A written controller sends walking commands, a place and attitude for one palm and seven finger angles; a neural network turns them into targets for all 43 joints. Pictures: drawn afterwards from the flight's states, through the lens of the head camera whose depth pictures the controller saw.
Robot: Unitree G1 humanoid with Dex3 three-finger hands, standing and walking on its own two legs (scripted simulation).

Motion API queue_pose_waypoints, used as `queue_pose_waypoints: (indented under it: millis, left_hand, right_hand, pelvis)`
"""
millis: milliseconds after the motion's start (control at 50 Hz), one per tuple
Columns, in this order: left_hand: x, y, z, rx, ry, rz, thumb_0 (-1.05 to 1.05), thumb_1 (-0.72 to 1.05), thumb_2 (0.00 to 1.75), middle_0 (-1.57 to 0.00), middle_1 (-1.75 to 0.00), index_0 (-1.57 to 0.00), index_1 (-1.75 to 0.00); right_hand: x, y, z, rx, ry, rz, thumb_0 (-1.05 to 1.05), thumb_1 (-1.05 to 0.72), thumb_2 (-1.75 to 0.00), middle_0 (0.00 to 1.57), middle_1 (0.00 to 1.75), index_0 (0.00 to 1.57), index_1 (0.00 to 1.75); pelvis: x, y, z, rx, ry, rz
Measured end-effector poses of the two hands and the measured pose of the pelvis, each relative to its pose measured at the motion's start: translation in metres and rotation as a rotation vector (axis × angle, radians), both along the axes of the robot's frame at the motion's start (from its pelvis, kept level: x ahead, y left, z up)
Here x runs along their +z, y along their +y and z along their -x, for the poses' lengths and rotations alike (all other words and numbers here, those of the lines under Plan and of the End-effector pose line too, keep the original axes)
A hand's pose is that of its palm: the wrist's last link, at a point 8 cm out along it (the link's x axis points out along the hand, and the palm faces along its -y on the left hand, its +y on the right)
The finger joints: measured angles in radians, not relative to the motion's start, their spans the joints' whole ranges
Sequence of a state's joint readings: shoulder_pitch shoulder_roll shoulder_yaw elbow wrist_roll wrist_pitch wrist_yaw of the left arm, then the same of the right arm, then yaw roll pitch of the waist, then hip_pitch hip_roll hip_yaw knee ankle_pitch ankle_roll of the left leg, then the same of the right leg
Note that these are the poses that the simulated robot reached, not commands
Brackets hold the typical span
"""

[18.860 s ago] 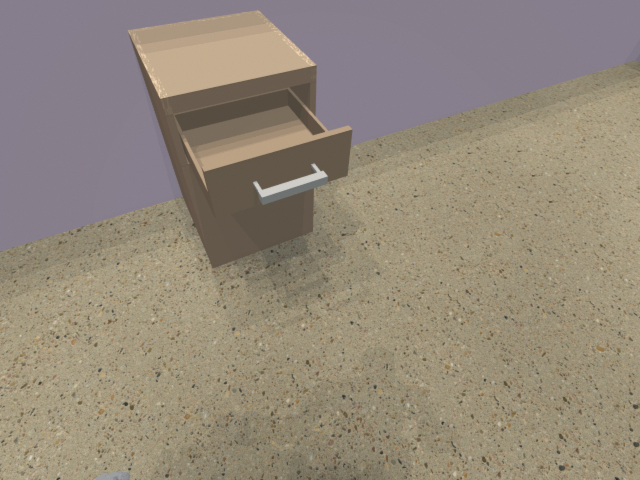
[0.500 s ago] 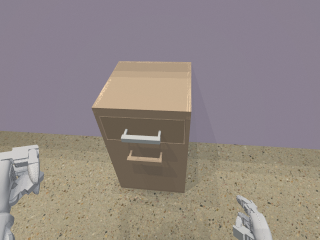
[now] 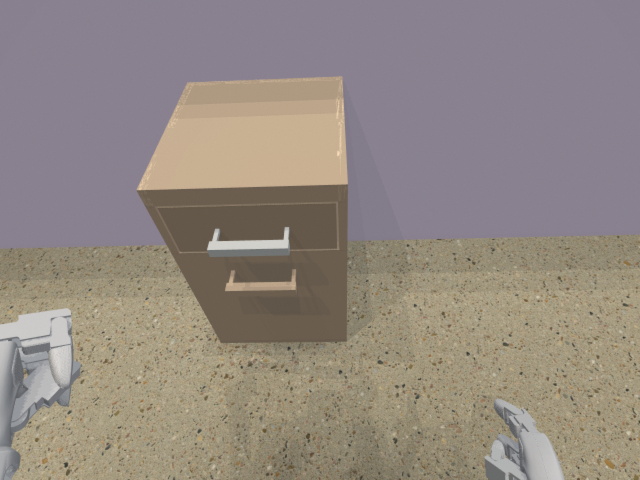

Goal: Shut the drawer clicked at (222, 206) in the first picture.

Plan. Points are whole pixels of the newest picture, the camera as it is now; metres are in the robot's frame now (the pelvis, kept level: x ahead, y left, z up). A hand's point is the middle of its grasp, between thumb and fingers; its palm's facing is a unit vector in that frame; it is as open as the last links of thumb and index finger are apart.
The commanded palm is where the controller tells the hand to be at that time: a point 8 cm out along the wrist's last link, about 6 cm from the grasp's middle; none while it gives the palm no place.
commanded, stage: step back with the hand held close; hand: left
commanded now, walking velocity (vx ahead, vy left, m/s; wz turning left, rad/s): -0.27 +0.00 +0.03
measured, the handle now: (250, 240) +0.62 +0.20 -0.18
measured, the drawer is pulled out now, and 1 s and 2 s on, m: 0.00 0.00 0.00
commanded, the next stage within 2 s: stop stepping back and stand still in 1.22 s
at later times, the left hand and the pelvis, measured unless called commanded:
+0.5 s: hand out of the picture +0.12 +0.25 +0.15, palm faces +0.37 -0.82 -0.45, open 3.3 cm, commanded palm +0.06 +0.30 +0.17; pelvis -0.06 +0.01 -0.01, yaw +1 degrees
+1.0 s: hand out of the picture +0.08 +0.27 +0.16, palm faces +0.38 -0.79 -0.47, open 3.2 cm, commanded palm +0.00 +0.31 +0.17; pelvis -0.11 +0.02 -0.01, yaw +4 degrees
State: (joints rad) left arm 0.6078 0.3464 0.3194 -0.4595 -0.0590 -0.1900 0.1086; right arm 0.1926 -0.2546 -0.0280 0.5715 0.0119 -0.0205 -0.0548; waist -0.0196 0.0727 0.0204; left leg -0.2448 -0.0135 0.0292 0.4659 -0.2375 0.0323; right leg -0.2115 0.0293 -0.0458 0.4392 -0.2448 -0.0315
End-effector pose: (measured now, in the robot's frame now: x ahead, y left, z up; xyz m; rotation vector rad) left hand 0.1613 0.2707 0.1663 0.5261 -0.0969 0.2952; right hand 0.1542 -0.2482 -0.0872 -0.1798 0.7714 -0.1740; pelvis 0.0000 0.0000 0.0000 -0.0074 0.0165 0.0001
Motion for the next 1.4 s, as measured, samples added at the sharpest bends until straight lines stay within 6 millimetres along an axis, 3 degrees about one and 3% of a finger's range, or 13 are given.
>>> queue_pose_waypoints:
  millis: [60,240,440,560,680,860,960,1080,1140,1240,1320,1400]
  left_hand:
    - [-0.002,-0.001,0.007,-0.025,0.029,-0.010,0.01,0.89,0.90,-1.40,-1.60,-1.40,-1.60]
    - [0.023,0.013,0.037,-0.009,-0.090,-0.077,0.01,0.89,0.90,-1.40,-1.60,-1.40,-1.60]
    - [0.005,0.019,0.071,0.021,-0.098,-0.013,0.01,0.89,0.90,-1.40,-1.60,-1.40,-1.60]
    - [0.010,0.023,0.079,-0.001,-0.151,-0.041,0.01,0.89,0.90,-1.41,-1.60,-1.40,-1.60]
    - [0.021,0.025,0.085,-0.004,-0.193,-0.130,0.01,0.89,0.90,-1.41,-1.60,-1.40,-1.60]
    - [0.012,0.012,0.105,-0.062,-0.191,-0.070,0.01,0.89,0.90,-1.40,-1.60,-1.40,-1.60]
    - [0.013,0.029,0.120,-0.049,-0.236,-0.066,0.01,0.89,0.90,-1.41,-1.60,-1.40,-1.60]
    - [0.021,0.043,0.135,-0.029,-0.244,-0.096,0.01,0.89,0.90,-1.41,-1.60,-1.41,-1.60]
    - [0.024,0.035,0.141,-0.054,-0.258,-0.067,0.01,0.89,0.90,-1.41,-1.60,-1.40,-1.60]
    - [0.021,0.004,0.150,-0.156,-0.253,-0.030,0.01,0.90,0.90,-1.41,-1.60,-1.40,-1.60]
    - [0.024,-0.024,0.167,-0.237,-0.234,-0.087,0.01,0.89,0.90,-1.40,-1.60,-1.40,-1.60]
    - [0.035,-0.045,0.201,-0.278,-0.172,-0.153,0.01,0.89,0.90,-1.40,-1.60,-1.40,-1.60]
  right_hand:
    - [0.000,-0.002,0.008,-0.016,0.026,0.019,0.01,-0.90,-0.90,0.20,0.30,0.20,0.30]
    - [0.007,0.014,0.013,0.008,-0.016,0.023,0.01,-0.90,-0.90,0.20,0.30,0.20,0.30]
    - [0.010,0.032,0.035,0.060,-0.052,0.020,0.01,-0.90,-0.90,0.20,0.30,0.21,0.30]
    - [0.009,0.032,0.058,0.070,-0.010,0.063,0.01,-0.90,-0.90,0.20,0.30,0.21,0.30]
    - [0.001,0.029,0.066,0.078,-0.002,0.060,0.01,-0.90,-0.90,0.20,0.30,0.21,0.30]
    - [0.003,0.017,0.081,0.049,-0.002,0.060,0.01,-0.90,-0.90,0.20,0.30,0.21,0.30]
    - [0.010,0.018,0.095,0.037,0.017,0.116,0.01,-0.90,-0.90,0.20,0.30,0.21,0.30]
    - [0.019,0.038,0.110,0.081,-0.018,0.104,0.01,-0.90,-0.90,0.20,0.30,0.21,0.30]
    - [0.021,0.047,0.121,0.099,-0.031,0.074,0.01,-0.90,-0.90,0.20,0.30,0.21,0.30]
    - [0.017,0.047,0.149,0.116,-0.041,0.040,0.01,-0.90,-0.90,0.20,0.30,0.21,0.30]
    - [0.004,0.030,0.181,0.104,-0.040,0.013,0.01,-0.90,-0.90,0.20,0.30,0.21,0.30]
    - [-0.010,0.005,0.225,0.042,0.023,-0.020,0.01,-0.90,-0.90,0.20,0.30,0.21,0.30]
  pelvis:
    - [-0.001,0.002,0.004,0.000,0.009,-0.002]
    - [-0.003,0.007,0.026,0.008,0.004,0.000]
    - [-0.007,0.012,0.054,0.020,0.006,0.023]
    - [-0.008,0.014,0.065,0.039,0.007,0.029]
    - [-0.013,0.009,0.075,0.053,0.018,0.017]
    - [-0.014,0.007,0.096,0.064,0.014,0.031]
    - [-0.015,0.016,0.105,0.083,0.031,0.032]
    - [-0.007,0.018,0.127,0.054,0.051,0.049]
    - [-0.003,0.015,0.139,0.016,0.069,0.054]
    - [-0.004,0.003,0.170,-0.024,0.087,0.050]
    - [-0.011,-0.013,0.202,-0.037,0.091,0.030]
    - [-0.011,-0.025,0.227,-0.009,0.045,0.046]
